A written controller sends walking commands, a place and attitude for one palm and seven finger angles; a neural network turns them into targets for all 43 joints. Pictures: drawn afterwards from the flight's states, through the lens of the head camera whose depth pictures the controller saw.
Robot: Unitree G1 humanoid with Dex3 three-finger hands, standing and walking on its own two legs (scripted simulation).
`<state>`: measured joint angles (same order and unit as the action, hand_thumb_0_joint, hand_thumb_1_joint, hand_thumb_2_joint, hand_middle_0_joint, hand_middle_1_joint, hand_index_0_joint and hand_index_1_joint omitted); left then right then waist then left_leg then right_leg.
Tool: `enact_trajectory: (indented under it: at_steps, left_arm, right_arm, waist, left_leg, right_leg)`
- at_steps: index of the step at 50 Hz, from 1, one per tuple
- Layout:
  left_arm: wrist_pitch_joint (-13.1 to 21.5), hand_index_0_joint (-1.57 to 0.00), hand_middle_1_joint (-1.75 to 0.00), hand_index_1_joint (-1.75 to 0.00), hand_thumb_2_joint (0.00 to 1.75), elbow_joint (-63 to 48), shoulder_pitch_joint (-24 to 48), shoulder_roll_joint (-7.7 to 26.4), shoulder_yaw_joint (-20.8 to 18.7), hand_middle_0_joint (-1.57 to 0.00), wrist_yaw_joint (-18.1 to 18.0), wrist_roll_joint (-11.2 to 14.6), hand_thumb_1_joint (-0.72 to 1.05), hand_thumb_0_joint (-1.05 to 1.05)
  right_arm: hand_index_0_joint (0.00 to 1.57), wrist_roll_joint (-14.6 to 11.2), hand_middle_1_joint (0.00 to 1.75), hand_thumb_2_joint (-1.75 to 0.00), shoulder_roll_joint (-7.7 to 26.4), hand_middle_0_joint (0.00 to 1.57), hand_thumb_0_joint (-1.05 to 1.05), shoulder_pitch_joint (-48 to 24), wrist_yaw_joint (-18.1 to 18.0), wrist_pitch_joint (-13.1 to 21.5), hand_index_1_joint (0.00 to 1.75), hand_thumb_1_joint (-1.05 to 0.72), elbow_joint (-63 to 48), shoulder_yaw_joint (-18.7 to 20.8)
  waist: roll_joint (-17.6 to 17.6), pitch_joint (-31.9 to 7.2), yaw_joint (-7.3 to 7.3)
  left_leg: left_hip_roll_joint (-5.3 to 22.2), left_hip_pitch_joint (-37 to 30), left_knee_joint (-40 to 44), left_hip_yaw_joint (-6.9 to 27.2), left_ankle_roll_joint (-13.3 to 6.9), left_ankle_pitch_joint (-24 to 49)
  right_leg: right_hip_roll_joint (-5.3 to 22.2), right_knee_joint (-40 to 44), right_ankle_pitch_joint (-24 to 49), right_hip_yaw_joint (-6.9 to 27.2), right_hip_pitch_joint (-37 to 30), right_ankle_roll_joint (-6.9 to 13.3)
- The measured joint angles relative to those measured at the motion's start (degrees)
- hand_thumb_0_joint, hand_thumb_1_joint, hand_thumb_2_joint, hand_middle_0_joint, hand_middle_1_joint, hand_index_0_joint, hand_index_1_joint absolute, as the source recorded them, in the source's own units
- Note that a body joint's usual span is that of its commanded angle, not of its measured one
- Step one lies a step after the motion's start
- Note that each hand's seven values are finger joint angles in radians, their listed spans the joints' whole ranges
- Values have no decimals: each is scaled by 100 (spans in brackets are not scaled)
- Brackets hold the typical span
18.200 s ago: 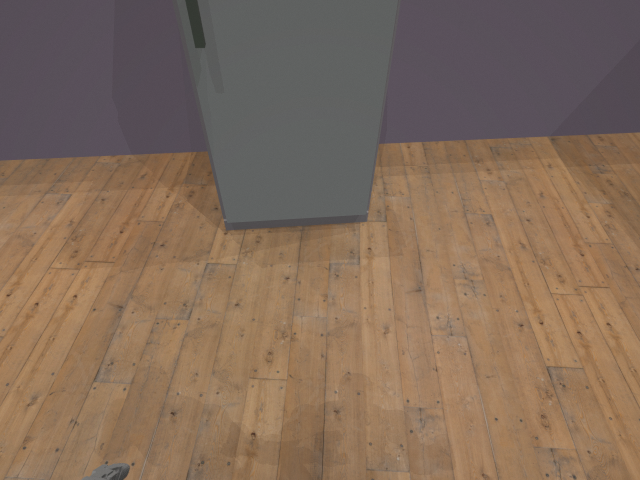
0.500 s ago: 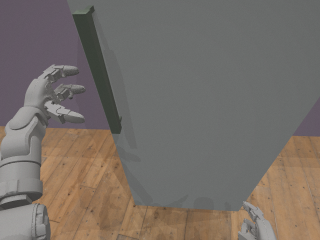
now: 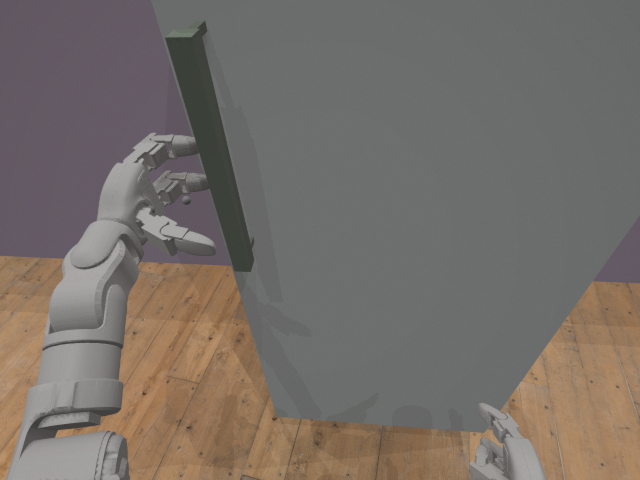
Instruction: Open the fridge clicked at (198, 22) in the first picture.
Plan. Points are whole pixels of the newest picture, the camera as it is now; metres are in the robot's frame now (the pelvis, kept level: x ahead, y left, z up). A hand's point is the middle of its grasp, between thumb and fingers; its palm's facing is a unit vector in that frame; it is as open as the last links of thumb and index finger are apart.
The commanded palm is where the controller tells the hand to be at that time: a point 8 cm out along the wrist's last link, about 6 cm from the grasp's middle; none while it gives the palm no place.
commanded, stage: feel for the door with the fingertips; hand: left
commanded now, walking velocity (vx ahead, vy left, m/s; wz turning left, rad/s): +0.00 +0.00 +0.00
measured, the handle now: (225, 167) +0.43 +0.15 +0.21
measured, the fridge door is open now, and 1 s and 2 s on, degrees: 0 0 0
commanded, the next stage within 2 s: slide the fingers in behind the handle in 0.58 s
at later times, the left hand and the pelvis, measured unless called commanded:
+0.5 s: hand (204, 190) +0.38 +0.16 +0.21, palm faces +0.02 -1.00 -0.03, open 13.9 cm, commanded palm +0.35 +0.21 +0.21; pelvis +0.00 -0.01 +0.00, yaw +0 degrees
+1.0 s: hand (201, 191) +0.38 +0.17 +0.21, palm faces +0.02 -1.00 -0.03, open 13.9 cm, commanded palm +0.35 +0.22 +0.21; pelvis -0.01 -0.02 +0.00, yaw -1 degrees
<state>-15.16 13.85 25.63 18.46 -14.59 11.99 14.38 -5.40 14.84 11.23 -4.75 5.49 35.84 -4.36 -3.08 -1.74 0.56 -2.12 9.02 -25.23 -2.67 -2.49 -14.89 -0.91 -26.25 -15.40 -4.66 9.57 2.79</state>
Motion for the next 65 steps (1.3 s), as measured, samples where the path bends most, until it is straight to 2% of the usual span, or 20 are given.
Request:
enact_trajectory:
  at_steps: [7,13,21,37,50,58,65]
  left_arm:
    - [-147,-31,-120,-120,30,-267,-102,-132,116,-30,-271,-50,-50,-1]
    - [-181,-31,-120,-120,30,-18,99,-50,151,-30,-332,-105,-50,-1]
    - [-83,-31,-120,-120,30,548,468,49,142,-30,-294,-109,-50,-1]
    - [256,-32,-123,-121,30,991,552,225,-58,-35,-107,-81,-50,-1]
    - [317,-31,-122,-121,30,1048,502,254,-141,-33,-40,-71,-50,-1]
    - [243,-31,-121,-120,30,757,352,153,-93,-31,-70,-47,-50,-1]
    - [163,-30,-120,-120,30,426,305,-64,127,-31,-241,-65,-50,-1]
  right_arm:
    - [20,32,30,-90,-34,20,1,-109,-2,-89,30,-90,-38,-23]
    - [20,13,30,-90,-26,20,1,-145,-34,-163,30,-90,-3,-33]
    - [20,-8,30,-90,20,20,1,-76,-49,-204,30,-90,61,-13]
    - [20,-53,30,-90,118,20,1,163,-61,-155,30,-90,135,80]
    - [20,-74,30,-90,105,20,1,99,-45,-102,30,-90,25,69]
    - [20,-70,30,-90,94,20,1,79,-28,-104,30,-90,-14,67]
    - [20,-48,30,-90,69,20,1,43,-21,-98,30,-90,-6,68]
  waist:
    - [-13,36,8]
    - [-5,53,8]
    - [6,57,-54]
    - [-1,60,-112]
    - [-8,20,-124]
    - [-5,21,-89]
    - [-15,48,-45]
  left_leg:
    - [12,-74,17,11,19,10]
    - [32,-90,21,50,47,29]
    - [63,-41,41,68,85,63]
    - [138,-28,77,38,149,86]
    - [162,26,39,9,157,77]
    - [146,13,26,4,134,54]
    - [103,-16,22,20,100,36]
  right_leg:
    - [-13,13,3,-9,-75,19]
    - [-34,40,19,-49,-110,51]
    - [-66,60,45,-66,-61,95]
    - [-144,96,80,-35,-31,160]
    - [-166,71,91,-6,30,168]
    - [-151,69,77,2,12,143]
    - [-108,54,48,-11,-23,111]
